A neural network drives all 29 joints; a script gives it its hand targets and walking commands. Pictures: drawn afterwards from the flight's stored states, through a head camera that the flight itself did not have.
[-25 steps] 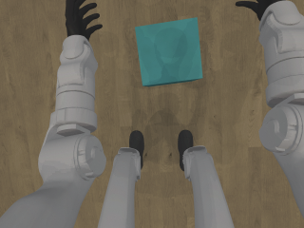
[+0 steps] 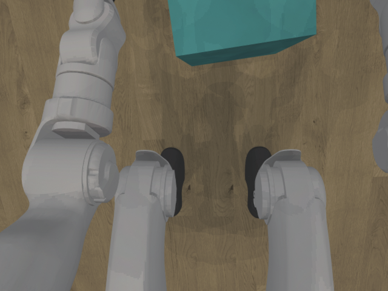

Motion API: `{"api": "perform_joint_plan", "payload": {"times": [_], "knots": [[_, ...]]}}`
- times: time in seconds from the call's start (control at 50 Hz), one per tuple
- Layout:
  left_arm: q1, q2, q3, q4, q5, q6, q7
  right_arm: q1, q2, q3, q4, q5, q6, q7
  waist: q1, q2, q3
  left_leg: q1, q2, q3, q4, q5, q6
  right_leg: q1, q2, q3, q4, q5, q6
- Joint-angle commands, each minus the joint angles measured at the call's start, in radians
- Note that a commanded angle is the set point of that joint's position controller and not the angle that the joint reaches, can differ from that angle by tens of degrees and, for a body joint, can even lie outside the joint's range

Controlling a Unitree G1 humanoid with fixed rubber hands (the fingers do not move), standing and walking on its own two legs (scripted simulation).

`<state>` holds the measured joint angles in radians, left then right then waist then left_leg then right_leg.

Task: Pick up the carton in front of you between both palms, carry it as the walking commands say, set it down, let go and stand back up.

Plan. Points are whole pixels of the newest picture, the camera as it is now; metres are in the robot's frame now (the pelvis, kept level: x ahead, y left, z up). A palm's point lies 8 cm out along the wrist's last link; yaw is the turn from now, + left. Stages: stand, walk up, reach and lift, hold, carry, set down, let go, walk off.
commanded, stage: reach and lift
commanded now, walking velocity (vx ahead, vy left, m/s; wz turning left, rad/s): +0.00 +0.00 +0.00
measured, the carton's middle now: (232, 0) +0.58 -0.06 -0.30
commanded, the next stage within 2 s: none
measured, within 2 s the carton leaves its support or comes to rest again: leaves its support in 1.14 s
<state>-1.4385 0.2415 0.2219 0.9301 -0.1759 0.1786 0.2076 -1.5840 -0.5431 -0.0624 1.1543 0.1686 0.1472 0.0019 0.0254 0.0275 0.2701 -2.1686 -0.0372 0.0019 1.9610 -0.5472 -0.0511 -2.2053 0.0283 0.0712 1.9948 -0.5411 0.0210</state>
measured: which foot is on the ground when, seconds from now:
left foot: down 0.00-1.00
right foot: down 0.00-1.00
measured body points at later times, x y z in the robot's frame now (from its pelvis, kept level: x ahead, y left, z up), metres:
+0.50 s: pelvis +0.00 -0.01 -0.06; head +0.39 -0.04 +0.16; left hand +0.59 +0.12 -0.24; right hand +0.59 -0.23 -0.24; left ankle +0.11 +0.13 -0.39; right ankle +0.10 -0.12 -0.39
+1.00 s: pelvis +0.00 -0.01 -0.07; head +0.38 -0.04 +0.16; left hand +0.58 +0.10 -0.24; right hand +0.59 -0.21 -0.24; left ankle +0.11 +0.13 -0.39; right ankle +0.10 -0.12 -0.39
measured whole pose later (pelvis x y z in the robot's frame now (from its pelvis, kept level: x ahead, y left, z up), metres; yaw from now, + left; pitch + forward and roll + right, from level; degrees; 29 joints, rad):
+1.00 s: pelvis +0.00 -0.01 -0.07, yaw +1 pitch +34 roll +3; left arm -1.57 0.19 0.37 0.99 -0.03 0.20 0.12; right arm -1.68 -0.44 -0.12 1.16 0.05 0.21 0.04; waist -0.02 0.05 0.49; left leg -2.20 -0.08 -0.03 2.22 -0.60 -0.08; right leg -2.23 0.00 0.04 2.26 -0.62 0.00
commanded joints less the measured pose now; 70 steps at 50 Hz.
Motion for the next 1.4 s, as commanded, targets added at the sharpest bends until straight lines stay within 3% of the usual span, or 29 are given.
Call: {"api": "perform_joint_plan", "payload": {"times": [0.0, 0.12, 0.26, 0.32, 0.38, 0.48, 0.66, 0.72, 0.76, 0.78, 0.82, 0.88, 0.92, 1.04, 1.12, 1.18, 1.22, 1.28, 1.38], "knots": [[-0.337, 0.12, 0.004, -0.032, -0.005, -0.009, -0.006, -0.375, -0.135, 0.014, -0.029, 0.004, -0.006, 0.006, 0.001, -0.123, -1.225, 0.618, -0.016, 0.081, -0.08, 0.208, -0.011, 0.632, -0.022, -0.085, -0.128, 0.2, -0.003], [-0.413, 0.145, 0.027, 0.086, 0.023, -0.046, -0.035, -0.435, -0.143, 0.027, 0.053, -0.008, -0.032, 0.009, -0.003, -0.099, -1.056, 0.525, -0.01, 0.079, 0.014, 0.185, -0.014, 0.573, -0.035, -0.06, -0.043, 0.188, -0.006], [-0.509, 0.184, -0.023, 0.052, -0.017, -0.093, -0.035, -0.51, -0.159, 0.057, -0.011, 0.039, -0.069, -0.018, -0.02, -0.065, -1.125, 0.528, -0.013, 0.093, 0.11, 0.312, -0.009, 0.687, -0.03, -0.04, 0.049, 0.353, -0.012], [-0.476, 0.168, -0.052, 0.045, -0.033, -0.102, -0.043, -0.463, -0.135, 0.05, -0.002, 0.033, -0.078, -0.029, -0.046, -0.071, -1.127, 0.511, -0.021, 0.093, 0.13, 0.374, -0.01, 0.737, -0.02, -0.042, 0.068, 0.455, -0.01], [-0.41, 0.156, -0.056, 0.075, -0.039, -0.104, -0.04, -0.417, -0.097, 0.062, 0.005, 0.04, -0.077, -0.033, -0.026, -0.081, -1.163, 0.519, -0.029, 0.102, 0.136, 0.39, -0.008, 0.766, -0.017, -0.046, 0.079, 0.483, -0.006], [-0.346, 0.136, -0.014, 0.11, 0.006, -0.106, -0.039, -0.368, -0.054, 0.053, 0.022, 0.026, -0.074, -0.02, 0.0, -0.083, -1.064, 0.483, -0.035, 0.091, 0.118, 0.366, -0.004, 0.65, -0.012, -0.055, 0.069, 0.413, 0.0], [-0.438, 0.064, -0.046, 0.073, -0.005, -0.102, -0.043, -0.424, -0.017, 0.061, 0.008, 0.02, -0.072, -0.016, -0.039, -0.056, -1.019, 0.558, -0.044, 0.073, 0.104, 0.314, -0.005, 0.551, -0.008, -0.071, 0.036, 0.291, -0.008], [-0.481, -0.032, -0.047, 0.071, 0.016, -0.091, -0.057, -0.466, 0.074, 0.069, 0.012, 0.004, -0.061, 0.002, -0.047, -0.051, -0.983, 0.583, -0.058, 0.072, 0.104, 0.278, -0.004, 0.557, 0.003, -0.077, 0.031, 0.254, -0.013], [-0.483, -0.102, -0.002, 0.072, 0.076, -0.079, -0.07, -0.473, 0.186, 0.063, 0.018, -0.026, -0.044, 0.031, -0.021, -0.061, -0.944, 0.6, -0.067, 0.08, 0.105, 0.251, -0.001, 0.561, 0.012, -0.079, 0.031, 0.224, -0.006], [-0.572, -0.322, -0.072, 0.029, 0.069, -0.068, -0.112, -0.546, 0.419, 0.125, -0.02, -0.013, -0.034, 0.073, -0.019, -0.063, -0.937, 0.588, -0.078, 0.079, 0.105, 0.25, 0.005, 0.57, 0.026, -0.081, 0.029, 0.228, -0.011], [-0.644, -0.632, -0.095, 0.039, 0.097, -0.037, -0.206, -0.556, 0.746, 0.145, -0.013, -0.04, -0.003, 0.171, -0.03, -0.07, -0.842, 0.544, -0.093, 0.09, 0.118, 0.232, 0.013, 0.538, 0.04, -0.084, 0.046, 0.232, -0.014], [-0.646, -0.831, -0.106, -0.006, 0.118, 0.007, -0.3, -0.485, 0.97, 0.103, -0.068, -0.071, 0.039, 0.266, -0.045, -0.041, -0.792, 0.467, -0.103, 0.099, 0.127, 0.195, 0.026, 0.469, 0.053, -0.1, 0.055, 0.204, -0.02], [-0.621, -0.888, -0.12, -0.026, 0.108, 0.026, -0.326, -0.463, 1.026, 0.106, -0.1, -0.072, 0.058, 0.294, -0.06, -0.034, -0.804, 0.46, -0.105, 0.098, 0.129, 0.201, 0.034, 0.443, 0.054, -0.113, 0.057, 0.205, -0.027], [-0.662, -1.014, -0.215, -0.109, 0.021, 0.041, -0.332, -0.505, 1.131, 0.192, -0.268, -0.001, 0.081, 0.303, -0.072, -0.031, -1.079, 0.508, -0.107, 0.109, 0.152, 0.34, 0.037, 0.597, 0.054, -0.107, 0.071, 0.38, -0.035], [-0.701, -1.105, -0.32, -0.257, -0.043, 0.055, -0.306, -0.57, 1.217, 0.277, -0.503, 0.053, 0.094, 0.264, -0.072, -0.074, -1.566, 0.603, -0.12, 0.12, 0.14, 0.51, 0.026, 0.907, 0.066, -0.112, 0.076, 0.662, -0.023], [-0.712, -1.168, -0.358, -0.354, -0.045, 0.089, -0.3, -0.557, 1.272, 0.308, -0.629, 0.058, 0.13, 0.246, -0.078, -0.119, -1.867, 0.565, -0.134, 0.126, 0.099, 0.543, 0.019, 1.116, 0.073, -0.111, 0.069, 0.822, -0.014], [-0.711, -1.183, -0.387, -0.411, -0.026, 0.109, -0.295, -0.513, 1.322, 0.314, -0.652, 0.032, 0.155, 0.222, -0.082, -0.122, -1.919, 0.561, -0.143, 0.134, 0.062, 0.511, 0.018, 1.113, 0.086, -0.122, 0.027, 0.771, -0.002], [-0.64, -1.202, -0.364, -0.376, 0.026, 0.135, -0.306, -0.38, 1.374, 0.258, -0.547, -0.038, 0.191, 0.218, -0.086, -0.098, -1.695, 0.499, -0.154, 0.13, -0.017, 0.413, 0.013, 0.964, 0.098, -0.141, -0.057, 0.619, 0.004], [-0.493, -1.191, -0.125, -0.16, 0.237, 0.169, -0.325, -0.277, 1.411, 0.067, -0.313, -0.194, 0.222, 0.258, -0.024, -0.087, -1.239, 0.452, -0.147, 0.111, -0.163, 0.13, 0.032, 0.563, 0.107, -0.158, -0.221, 0.164, 0.003]]}}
